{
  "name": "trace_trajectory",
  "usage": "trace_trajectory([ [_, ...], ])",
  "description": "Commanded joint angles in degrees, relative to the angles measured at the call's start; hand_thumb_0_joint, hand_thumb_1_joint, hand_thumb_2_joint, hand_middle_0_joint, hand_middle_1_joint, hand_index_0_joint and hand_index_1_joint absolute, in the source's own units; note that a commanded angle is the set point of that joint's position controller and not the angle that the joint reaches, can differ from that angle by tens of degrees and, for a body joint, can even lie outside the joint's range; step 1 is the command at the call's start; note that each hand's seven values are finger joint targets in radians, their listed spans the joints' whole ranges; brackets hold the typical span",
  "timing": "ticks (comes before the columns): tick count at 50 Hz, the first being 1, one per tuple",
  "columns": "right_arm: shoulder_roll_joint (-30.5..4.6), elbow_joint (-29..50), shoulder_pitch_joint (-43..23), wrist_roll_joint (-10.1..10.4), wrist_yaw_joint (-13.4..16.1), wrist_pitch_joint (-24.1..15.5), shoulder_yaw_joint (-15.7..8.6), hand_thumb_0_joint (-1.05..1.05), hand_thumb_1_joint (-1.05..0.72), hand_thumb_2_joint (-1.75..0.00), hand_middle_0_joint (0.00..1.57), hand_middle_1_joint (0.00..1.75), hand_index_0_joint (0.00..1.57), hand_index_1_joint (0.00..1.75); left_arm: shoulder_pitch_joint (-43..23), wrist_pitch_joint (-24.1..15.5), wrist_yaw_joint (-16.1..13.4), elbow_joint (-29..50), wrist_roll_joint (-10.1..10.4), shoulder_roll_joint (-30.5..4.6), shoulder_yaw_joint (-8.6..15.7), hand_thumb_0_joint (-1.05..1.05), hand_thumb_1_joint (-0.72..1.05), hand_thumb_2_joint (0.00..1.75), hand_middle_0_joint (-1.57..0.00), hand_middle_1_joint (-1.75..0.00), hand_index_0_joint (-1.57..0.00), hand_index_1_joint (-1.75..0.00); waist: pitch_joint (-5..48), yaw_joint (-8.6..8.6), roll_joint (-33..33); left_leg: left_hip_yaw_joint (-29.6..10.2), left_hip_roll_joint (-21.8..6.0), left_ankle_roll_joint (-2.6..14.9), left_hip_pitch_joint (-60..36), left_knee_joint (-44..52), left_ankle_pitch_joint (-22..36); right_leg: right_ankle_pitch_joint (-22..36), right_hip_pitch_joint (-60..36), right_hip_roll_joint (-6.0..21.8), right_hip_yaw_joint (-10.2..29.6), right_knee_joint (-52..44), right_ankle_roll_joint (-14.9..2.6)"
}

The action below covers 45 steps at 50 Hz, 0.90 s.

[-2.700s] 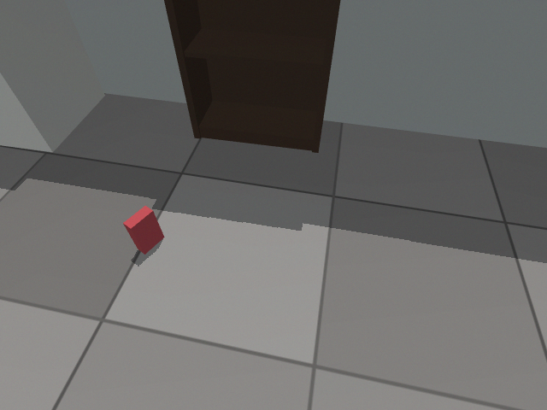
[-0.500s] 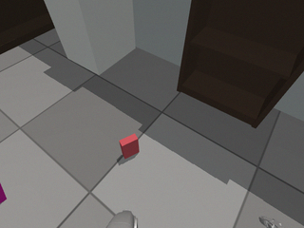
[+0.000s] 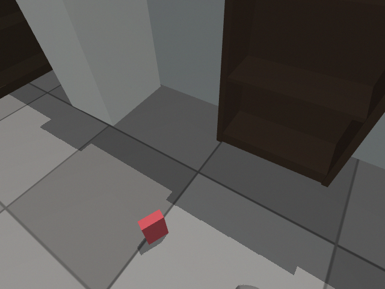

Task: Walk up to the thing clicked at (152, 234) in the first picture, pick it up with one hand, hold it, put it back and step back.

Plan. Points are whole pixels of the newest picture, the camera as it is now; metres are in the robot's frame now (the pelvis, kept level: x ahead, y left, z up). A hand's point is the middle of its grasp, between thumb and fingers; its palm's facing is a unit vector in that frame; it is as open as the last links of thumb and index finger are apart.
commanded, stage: walk up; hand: left
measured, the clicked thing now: (154, 227) +0.51 +0.23 -0.65
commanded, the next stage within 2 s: stand in 1.90 s
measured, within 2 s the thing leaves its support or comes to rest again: neither
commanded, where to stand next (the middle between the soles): +0.17 +0.02 m, yaw -1 degrees
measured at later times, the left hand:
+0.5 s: hand out of the picture +0.14 +0.29 -0.14, palm faces -0.06 -0.92 -0.38, open 7.4 cm
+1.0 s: hand (89, 253) +0.23 +0.27 -0.13, palm faces -0.03 -0.93 -0.36, open 7.4 cm
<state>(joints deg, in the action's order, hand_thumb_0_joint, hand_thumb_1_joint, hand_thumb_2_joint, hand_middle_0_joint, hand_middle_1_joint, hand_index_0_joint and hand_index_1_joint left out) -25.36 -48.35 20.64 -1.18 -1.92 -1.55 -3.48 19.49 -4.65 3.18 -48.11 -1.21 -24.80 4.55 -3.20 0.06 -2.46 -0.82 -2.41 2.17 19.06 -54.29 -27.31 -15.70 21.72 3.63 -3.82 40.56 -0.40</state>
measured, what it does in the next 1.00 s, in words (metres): walks ahead: left foot, then right foot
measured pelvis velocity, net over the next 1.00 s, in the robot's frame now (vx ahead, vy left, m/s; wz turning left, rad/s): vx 0.13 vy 0.02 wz -0.01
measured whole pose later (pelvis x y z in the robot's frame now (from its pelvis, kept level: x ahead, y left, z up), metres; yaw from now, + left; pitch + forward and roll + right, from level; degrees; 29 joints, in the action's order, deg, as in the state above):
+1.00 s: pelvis +0.13 +0.02 +0.02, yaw -1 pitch -3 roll +0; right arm -20.4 -61.2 6.4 -0.1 -1.0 -0.9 0.3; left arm 6.5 -1.6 0.1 -59.7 0.3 -21.4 0.0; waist -3.6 0.0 0.0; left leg 0.5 -1.2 -0.3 14.2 -30.4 -13.6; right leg -17.0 10.1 1.9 -2.8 29.8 0.7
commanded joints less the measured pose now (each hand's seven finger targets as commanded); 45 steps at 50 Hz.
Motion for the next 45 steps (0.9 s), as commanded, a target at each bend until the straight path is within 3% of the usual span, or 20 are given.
trace_trajectory([
  [1,-11.8,4.8,-1.8,1.1,0.4,-2.6,-3.1,0.00,-0.90,-0.90,0.20,0.30,0.20,0.30,3.9,-1.6,-2.0,3.1,1.1,-16.9,4.1,0.00,0.90,0.90,-0.20,-0.30,-0.20,-0.30,-2.9,2.26,9.4,-3.6,-2.3,-0.15,22.5,-8.9,4.4,-13.1,-14.3,16.8,28.5,-26.3,-13.35],
  [5,-9.3,2.4,0.2,0.6,-0.4,-1.4,-2.8,0.00,-0.90,-0.90,0.20,0.30,0.20,0.30,2.3,-1.6,-2.4,3.7,0.9,-15.1,2.9,0.00,0.90,0.90,-0.20,-0.30,-0.20,-0.30,-0.9,1.03,12.8,-0.2,-2.2,-1.57,13.2,1.2,7.3,9.5,-9.8,12.4,13.9,-22.1,-12.17],
  [10,-6.2,2.3,-4.1,0.8,0.2,-0.8,-2.0,0.00,-0.90,-0.90,0.20,0.30,0.20,0.30,-0.7,-0.7,-3.5,3.9,0.8,-13.6,1.0,0.00,0.90,0.90,-0.20,-0.30,-0.20,-0.30,2.5,0.95,11.8,3.5,0.0,-1.32,0.1,13.1,16.0,31.0,-5.2,10.6,6.1,-13.1,-10.68],
  [13,-7.9,-0.1,-1.5,0.6,1.2,-1.5,-2.6,0.00,-0.90,-0.90,0.20,0.30,0.20,0.30,-3.3,0.6,-3.8,4.0,1.6,-11.2,-0.3,0.00,0.90,0.90,-0.20,-0.30,-0.20,-0.30,4.6,-1.77,5.4,3.8,1.6,0.19,-10.8,23.1,24.8,18.0,0.3,7.3,4.0,-3.2,-7.01],
  [14,-10.7,-0.4,-1.0,0.2,1.6,-1.7,-3.2,0.00,-0.90,-0.90,0.20,0.30,0.20,0.30,-1.8,1.0,-3.8,3.8,1.8,-8.8,-1.3,0.00,0.90,0.90,-0.20,-0.30,-0.20,-0.30,5.6,-1.65,-1.0,-3.0,-4.2,1.70,-13.9,26.1,27.8,7.5,3.9,3.9,2.4,1.2,-4.42],
  [15,-15.4,1.0,1.0,0.0,1.3,-2.2,-4.5,0.00,-0.90,-0.90,0.20,0.30,0.20,0.30,1.6,1.2,-3.3,5.0,1.6,-6.5,-1.8,0.00,0.90,0.90,-0.20,-0.30,-0.20,-0.30,8.1,-1.59,-9.9,-20.9,-14.8,6.71,-16.5,31.6,15.7,-12.6,9.1,-2.4,0.4,11.3,-2.05],
  [16,-18.9,1.1,0.7,1.1,1.1,-2.0,-5.3,0.00,-0.90,-0.90,0.20,0.30,0.20,0.30,2.9,2.2,-3.9,2.6,1.4,-11.0,-0.4,0.00,0.90,0.90,-0.20,-0.30,-0.20,-0.30,7.5,-2.18,-9.1,-30.9,-20.6,13.41,-13.3,37.2,0.9,-21.3,10.1,-2.9,3.1,18.6,-2.25],
  [17,-17.6,1.3,-1.6,1.0,1.2,-1.7,-5.5,0.00,-0.90,-0.90,0.20,0.30,0.20,0.30,1.7,2.4,-4.1,1.4,0.8,-13.0,0.1,0.00,0.90,0.90,-0.20,-0.30,-0.20,-0.30,4.1,-1.72,-6.0,-30.8,-19.8,13.86,-9.8,38.5,-6.0,-20.0,11.0,-1.3,5.3,21.2,-2.09],
  [20,-14.3,2.5,-7.8,0.3,1.4,-1.4,-3.9,0.00,-0.90,-0.90,0.20,0.30,0.20,0.30,3.7,2.1,-3.5,-1.2,0.8,-12.1,0.4,0.00,0.90,0.90,-0.20,-0.30,-0.20,-0.30,1.2,0.51,-8.5,-17.8,-13.9,10.80,-3.4,36.7,-4.2,-14.0,8.2,0.9,5.1,14.5,-2.08],
  [24,-12.7,2.8,-10.2,-0.2,1.0,-0.6,-2.7,0.00,-0.90,-0.90,0.20,0.30,0.20,0.30,4.7,1.4,-3.2,-3.2,0.1,-8.8,0.5,0.00,0.90,0.90,-0.20,-0.30,-0.20,-0.30,3.4,0.93,-7.9,-10.9,-11.4,9.76,2.7,31.7,2.7,-8.8,-5.0,-1.8,1.7,0.1,-1.19],
  [26,-10.0,3.1,-12.7,0.4,0.8,0.2,-1.5,0.00,-0.90,-0.90,0.20,0.30,0.20,0.30,4.8,1.0,-3.8,-4.4,-0.5,-8.8,1.0,0.00,0.90,0.90,-0.20,-0.30,-0.20,-0.30,3.7,2.72,-4.5,-7.3,-8.8,6.03,8.7,26.0,0.2,-1.5,-12.9,-3.4,1.4,-9.2,-1.73],
  [27,-6.6,2.9,-10.9,0.9,0.9,0.4,-0.3,0.00,-0.90,-0.90,0.20,0.30,0.20,0.30,3.7,0.7,-4.2,-3.9,-1.0,-10.4,1.6,0.00,0.90,0.90,-0.20,-0.30,-0.20,-0.30,2.8,2.77,2.8,-4.5,-6.1,3.14,11.5,19.8,-1.3,-7.1,-13.5,1.0,9.5,-16.0,-3.37],
  [28,-4.0,3.2,-11.9,1.0,0.9,0.8,0.4,0.00,-0.90,-0.90,0.20,0.30,0.20,0.30,0.5,0.1,-4.4,-2.4,-1.5,-15.0,2.2,0.00,0.90,0.90,-0.20,-0.30,-0.20,-0.30,-0.3,1.96,11.7,0.2,0.8,-0.71,15.9,10.5,-1.4,-20.1,-8.3,13.0,30.6,-25.8,-7.71],
  [29,-7.8,1.8,-13.2,0.6,1.6,1.0,-0.9,0.00,-0.90,-0.90,0.20,0.30,0.20,0.30,-3.9,0.3,-4.2,-1.8,-1.2,-17.6,2.3,0.00,0.90,0.90,-0.20,-0.30,-0.20,-0.30,-3.7,1.66,10.9,-1.4,0.0,-0.91,10.9,5.3,-3.2,-23.6,0.9,18.4,33.9,-27.5,-12.60],
  [33,-7.1,-2.9,-9.6,1.2,1.6,-0.5,-0.3,0.00,-0.90,-0.90,0.20,0.30,0.20,0.30,-7.2,0.0,-4.0,-2.4,-0.1,-12.8,0.5,0.00,0.90,0.90,-0.20,-0.30,-0.20,-0.30,1.5,-0.51,10.9,-0.1,-0.2,-0.56,2.1,15.9,5.7,10.6,-7.0,10.6,16.4,-16.8,-8.72],
  [35,-7.4,-4.8,-7.7,1.1,1.8,-1.3,-0.2,0.00,-0.90,-0.90,0.20,0.30,0.20,0.30,-8.4,0.5,-3.6,-2.7,0.7,-11.4,-0.2,0.00,0.90,0.90,-0.20,-0.30,-0.20,-0.30,5.4,-1.51,9.0,-0.2,0.1,-0.29,-8.2,24.7,18.1,21.5,-5.6,8.0,10.6,-10.5,-6.19],
  [36,-9.0,-4.9,-8.1,0.9,2.1,-1.6,-0.7,0.00,-0.90,-0.90,0.20,0.30,0.20,0.30,-8.2,0.7,-3.6,-2.8,1.0,-9.9,-0.6,0.00,0.90,0.90,-0.20,-0.30,-0.20,-0.30,7.6,-1.16,6.8,-4.3,-2.9,1.04,-11.1,25.1,28.5,21.4,-5.2,5.8,8.1,-8.0,-4.07],
  [38,-10.7,-4.9,-12.7,1.4,1.6,-1.6,-0.5,0.00,-0.90,-0.90,0.20,0.30,0.20,0.30,-6.7,1.2,-3.8,-4.5,1.6,-9.6,-0.9,0.00,0.90,0.90,-0.20,-0.30,-0.20,-0.30,7.1,1.56,3.5,-9.1,-7.0,3.71,-6.9,24.9,25.9,4.2,-7.9,1.6,6.0,-11.1,-1.78],
  [41,-8.9,-6.7,-13.4,1.5,1.6,-1.0,0.3,0.00,-0.90,-0.90,0.20,0.30,0.20,0.30,-10.2,1.2,-3.9,-6.1,1.2,-10.4,-0.9,0.00,0.90,0.90,-0.20,-0.30,-0.20,-0.30,4.7,0.15,3.6,-4.9,-3.6,1.25,-5.4,24.8,25.6,7.0,-9.6,3.7,7.9,-14.3,-3.26],
  [45,-8.7,-9.0,-14.8,1.5,1.7,-0.8,0.8,0.00,-0.90,-0.90,0.20,0.30,0.20,0.30,-11.6,1.4,-3.9,-7.7,1.4,-10.2,-1.5,0.00,0.90,0.90,-0.20,-0.30,-0.20,-0.30,5.2,0.33,2.1,-4.9,-3.8,1.24,-7.7,26.9,26.1,9.6,-10.3,3.9,7.3,-15.8,-2.84],
])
